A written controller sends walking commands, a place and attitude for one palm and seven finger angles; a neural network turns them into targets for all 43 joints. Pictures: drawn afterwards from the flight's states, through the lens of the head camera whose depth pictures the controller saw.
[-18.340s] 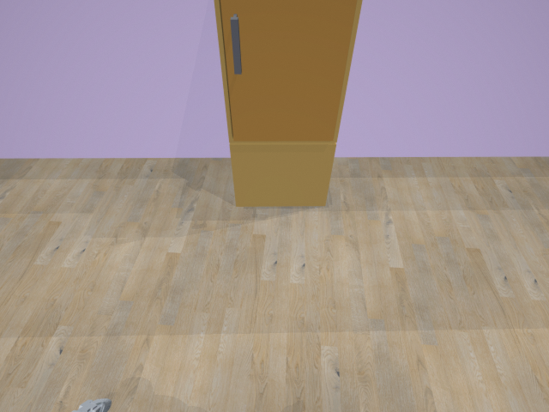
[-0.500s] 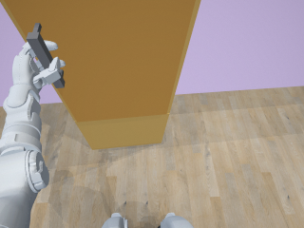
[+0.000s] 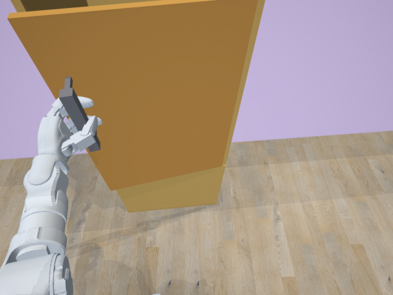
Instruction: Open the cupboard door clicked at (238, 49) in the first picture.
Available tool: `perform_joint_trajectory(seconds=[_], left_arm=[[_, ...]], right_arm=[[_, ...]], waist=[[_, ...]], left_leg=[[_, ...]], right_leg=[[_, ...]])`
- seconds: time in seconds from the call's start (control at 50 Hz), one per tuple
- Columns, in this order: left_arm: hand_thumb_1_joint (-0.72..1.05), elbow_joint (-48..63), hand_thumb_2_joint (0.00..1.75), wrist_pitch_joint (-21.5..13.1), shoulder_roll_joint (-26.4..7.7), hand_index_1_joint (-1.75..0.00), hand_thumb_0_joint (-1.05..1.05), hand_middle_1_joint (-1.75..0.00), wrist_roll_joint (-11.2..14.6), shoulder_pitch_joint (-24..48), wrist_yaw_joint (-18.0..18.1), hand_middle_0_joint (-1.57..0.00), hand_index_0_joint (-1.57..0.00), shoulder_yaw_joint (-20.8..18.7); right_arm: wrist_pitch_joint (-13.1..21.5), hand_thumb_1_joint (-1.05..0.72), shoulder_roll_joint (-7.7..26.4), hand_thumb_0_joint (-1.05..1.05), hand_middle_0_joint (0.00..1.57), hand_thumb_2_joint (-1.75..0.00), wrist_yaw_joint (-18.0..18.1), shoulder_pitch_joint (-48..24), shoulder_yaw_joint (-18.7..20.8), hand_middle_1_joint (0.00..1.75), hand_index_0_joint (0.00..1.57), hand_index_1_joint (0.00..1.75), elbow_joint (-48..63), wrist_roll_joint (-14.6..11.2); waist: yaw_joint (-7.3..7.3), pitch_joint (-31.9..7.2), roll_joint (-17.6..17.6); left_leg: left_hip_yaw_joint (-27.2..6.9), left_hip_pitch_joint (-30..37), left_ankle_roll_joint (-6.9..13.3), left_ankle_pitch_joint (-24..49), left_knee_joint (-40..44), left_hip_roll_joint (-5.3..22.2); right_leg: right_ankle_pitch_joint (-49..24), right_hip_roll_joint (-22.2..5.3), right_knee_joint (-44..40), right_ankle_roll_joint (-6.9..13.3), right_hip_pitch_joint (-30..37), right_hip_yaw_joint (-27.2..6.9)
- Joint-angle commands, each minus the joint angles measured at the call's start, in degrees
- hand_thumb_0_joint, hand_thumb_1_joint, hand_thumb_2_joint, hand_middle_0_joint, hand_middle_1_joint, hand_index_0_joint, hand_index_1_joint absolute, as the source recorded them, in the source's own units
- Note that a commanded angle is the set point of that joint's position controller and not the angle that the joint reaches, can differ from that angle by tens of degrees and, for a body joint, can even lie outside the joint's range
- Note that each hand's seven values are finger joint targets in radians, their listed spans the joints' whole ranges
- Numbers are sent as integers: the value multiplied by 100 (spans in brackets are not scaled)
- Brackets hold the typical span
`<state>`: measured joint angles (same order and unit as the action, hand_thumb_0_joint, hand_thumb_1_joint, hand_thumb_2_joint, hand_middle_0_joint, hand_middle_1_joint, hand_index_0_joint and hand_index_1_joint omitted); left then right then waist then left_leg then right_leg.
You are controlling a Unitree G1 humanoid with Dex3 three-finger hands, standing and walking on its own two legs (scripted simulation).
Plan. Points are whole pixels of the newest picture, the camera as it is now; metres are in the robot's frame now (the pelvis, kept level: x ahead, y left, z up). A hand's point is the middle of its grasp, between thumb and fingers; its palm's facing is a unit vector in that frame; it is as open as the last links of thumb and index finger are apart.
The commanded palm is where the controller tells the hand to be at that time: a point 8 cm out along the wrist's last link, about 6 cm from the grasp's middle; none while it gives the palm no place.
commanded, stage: pull the door open along its arc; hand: left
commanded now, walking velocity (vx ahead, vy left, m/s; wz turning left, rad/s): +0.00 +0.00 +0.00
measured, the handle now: (82, 116) +0.47 +0.24 +0.09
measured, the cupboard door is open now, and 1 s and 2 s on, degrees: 9 43 45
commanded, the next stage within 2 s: open thumb and fingers to let go in 0.54 s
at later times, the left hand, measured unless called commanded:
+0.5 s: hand (146, 201) +0.27 +0.08 +0.10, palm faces +0.46 -0.89 +0.00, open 6.1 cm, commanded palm +0.20 +0.11 +0.09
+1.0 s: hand (157, 209) +0.26 +0.06 +0.10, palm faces +0.46 -0.89 +0.00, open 9.3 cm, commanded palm +0.21 +0.11 +0.09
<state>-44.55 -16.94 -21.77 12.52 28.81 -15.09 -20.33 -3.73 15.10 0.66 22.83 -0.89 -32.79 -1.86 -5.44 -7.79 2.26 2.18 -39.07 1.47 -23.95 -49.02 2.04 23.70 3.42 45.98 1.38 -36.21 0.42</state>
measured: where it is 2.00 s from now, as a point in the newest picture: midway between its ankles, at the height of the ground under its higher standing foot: outside the picture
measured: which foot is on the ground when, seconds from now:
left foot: down 0.00-1.00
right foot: down 0.00-1.00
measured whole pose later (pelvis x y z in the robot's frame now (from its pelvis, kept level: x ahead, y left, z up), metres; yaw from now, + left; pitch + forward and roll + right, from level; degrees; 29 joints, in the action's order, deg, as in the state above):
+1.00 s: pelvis -0.02 -0.05 +0.01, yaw +5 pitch +3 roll +1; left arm -0.8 -6.8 4.7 -1.7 -8.6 29.9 10.7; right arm -3.8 11.9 2.3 10.9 -0.5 -33.6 3.5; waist 0.3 -4.6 3.1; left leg -2.6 -25.8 -1.7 -19.7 -42.5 0.4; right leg 23.8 2.2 43.7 4.9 -23.2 5.2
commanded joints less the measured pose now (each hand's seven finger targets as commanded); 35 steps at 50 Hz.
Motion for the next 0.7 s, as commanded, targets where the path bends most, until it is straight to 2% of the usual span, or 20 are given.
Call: perform_joint_trajectory(seconds=[0.0,0.02,0.04,0.06,0.08,0.12,0.14,0.16,0.22,0.26,0.28,0.32,0.34,0.42,0.44,0.52,0.54,0.62,0.64,0.68], left_arm=[[90,2145,90,-233,-808,-135,0,-135,214,300,57,-40,-40,18],[90,2271,90,-173,-665,-135,0,-135,249,-15,98,-40,-40,80],[90,2848,90,-102,-504,-135,0,-135,539,38,935,-40,-40,-582],[90,2979,90,19,178,-135,0,-135,395,-329,1360,-40,-40,34],[90,3144,90,91,480,-135,0,-135,363,-621,1634,-40,-40,224],[90,3763,90,150,659,-135,0,-135,79,-957,2180,-40,-40,421],[90,3998,90,160,713,-135,0,-135,-80,-1146,2484,-40,-40,510],[90,4304,90,192,1037,-135,0,-135,-230,-1303,2744,-40,-40,792],[90,5041,90,358,1734,-135,0,-135,-745,-1492,3505,-40,-40,1573],[90,5194,90,559,2127,-135,0,-135,-1050,-1776,3992,-40,-40,1999],[90,5278,90,669,2271,-135,0,-135,-1197,-1617,4225,-40,-40,2167],[90,5410,90,858,2481,-135,0,-135,-1436,-1722,4608,-40,-40,2414],[90,5406,90,944,2585,-135,0,-135,-1559,-1806,4706,-40,-40,2622],[90,5545,90,1089,2959,-135,0,-135,-1926,-1865,4872,-40,-40,3235],[90,5543,90,1117,3051,-135,0,-135,-1933,-2156,4863,-40,-40,3346],[90,5985,90,1096,3425,-135,0,-135,-1786,-2947,4721,-40,-40,3796],[90,6012,90,1095,3332,-135,0,-135,-1732,-3173,4672,-40,-40,3745],[90,5811,90,1026,2885,-135,0,-135,-1684,-1905,4841,-40,-40,3356],[83,5710,87,1010,2788,-134,0,-134,-1684,-1882,4884,-40,-40,3226],[69,5595,81,944,2679,-133,0,-133,-1641,-2015,4905,-38,-38,3026]], right_arm=[[310,-90,789,0,20,-90,-13,-68,342,30,20,30,817,-66],[344,-90,779,0,20,-90,-22,-148,331,30,20,30,860,-64],[436,-90,578,0,20,-90,-42,-400,346,30,20,30,888,-39],[515,-90,549,0,20,-90,-94,-491,328,30,20,30,879,-25],[568,-90,548,0,20,-90,-141,-524,326,30,20,30,868,-16],[607,-90,542,0,20,-90,-194,-647,343,30,20,30,857,64],[612,-90,533,0,20,-90,-206,-694,345,30,20,30,860,102],[619,-90,467,0,20,-90,-230,-836,328,30,20,30,904,140],[598,-90,368,0,20,-90,-281,-1106,305,30,20,30,943,254],[519,-90,330,0,20,-90,-264,-1310,278,30,20,30,973,327],[486,-90,315,0,20,-90,-241,-1400,261,30,20,30,984,360],[410,-90,268,0,20,-90,-191,-1562,228,30,20,30,1012,410],[373,-90,262,0,20,-90,-150,-1581,222,30,20,30,1016,438],[253,-90,146,0,20,-90,-68,-1788,177,30,20,30,1039,476],[244,-90,128,0,20,-90,-58,-1805,182,30,20,30,1057,488],[257,-90,8,0,20,-90,-86,-1997,140,30,20,30,1123,456],[253,-90,25,0,20,-90,-90,-2006,132,30,20,30,1127,447],[251,-90,2,0,20,-90,50,-2214,33,30,20,30,978,486],[263,-90,-30,0,20,-90,89,-2244,35,30,20,30,925,499],[275,-90,-64,0,20,-90,136,-2291,38,30,20,30,887,526]], waist=[[409,-1919,154],[431,-1788,96],[905,-1721,-19],[687,-1597,117],[664,-1359,1],[685,-1439,-56],[667,-1443,-347],[696,-1497,-154],[632,-1382,-109],[594,-1129,-305],[529,-1047,-335],[549,-880,-349],[466,-730,-578],[427,-663,-491],[447,-660,-626],[510,-672,-507],[532,-630,-553],[384,-95,-592],[424,49,-736],[521,-144,-810]], left_leg=[[-202,1526,69,2889,507,-135],[-197,1518,62,2801,537,-145],[-201,1314,21,2814,590,-187],[-185,1478,-37,2731,655,-163],[-231,1486,-73,2649,681,-142],[-252,1551,-87,2599,680,-144],[-263,1536,-70,2557,670,-141],[-241,1584,-83,2542,698,-153],[-293,1707,-114,2340,712,-120],[-327,1614,-96,1936,770,-124],[-357,1574,-90,1703,787,-138],[-375,1506,-101,1319,848,-160],[-418,1481,-77,1151,866,-159],[-387,1618,-50,998,854,-206],[-392,1640,-40,998,853,-205],[-360,1797,-41,1113,814,-241],[-381,1781,-41,1115,819,-244],[-422,1527,-34,623,678,-346],[-443,1488,-33,539,629,-361],[-443,1422,-47,532,614,-398]], right_leg=[[-3134,-45,-377,-18,1262,80],[-3073,-45,-400,-21,1243,98],[-2889,-34,-466,-16,1332,196],[-2707,-32,-450,-34,1205,250],[-2556,-36,-475,-33,1080,315],[-2457,-57,-411,-21,1131,329],[-2438,-61,-424,-24,1230,320],[-2436,-104,-400,-20,1268,301],[-2133,-156,-377,-3,1163,327],[-1824,-192,-476,-5,1128,324],[-1610,-211,-511,-9,1061,328],[-1207,-239,-637,13,1062,291],[-1044,-243,-743,0,1025,281],[-868,-314,-927,41,1050,176],[-898,-316,-993,36,1129,168],[-1191,-401,-1128,28,1413,75],[-1207,-408,-1184,36,1473,58],[-439,-604,-1594,-70,1111,-370],[-168,-649,-1789,-87,1105,-527],[-135,-759,-1890,-122,1265,-751]])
